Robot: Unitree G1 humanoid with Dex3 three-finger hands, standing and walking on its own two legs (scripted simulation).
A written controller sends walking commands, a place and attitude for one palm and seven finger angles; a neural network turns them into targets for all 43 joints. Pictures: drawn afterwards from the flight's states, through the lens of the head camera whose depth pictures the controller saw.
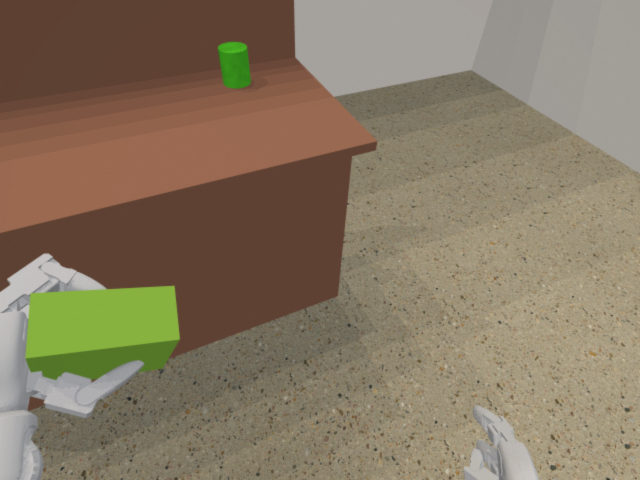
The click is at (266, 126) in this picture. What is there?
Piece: table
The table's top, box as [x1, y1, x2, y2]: [0, 58, 376, 244]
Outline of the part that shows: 376,140 295,58 250,64 249,68 251,82 249,85 243,88 235,89 226,87 222,82 220,69 0,103 0,244 374,150 376,146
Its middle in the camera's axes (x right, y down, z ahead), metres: -0.54 -0.21 +0.87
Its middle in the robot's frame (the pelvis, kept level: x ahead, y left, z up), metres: +0.77 +0.58 -0.03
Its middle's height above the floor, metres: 0.75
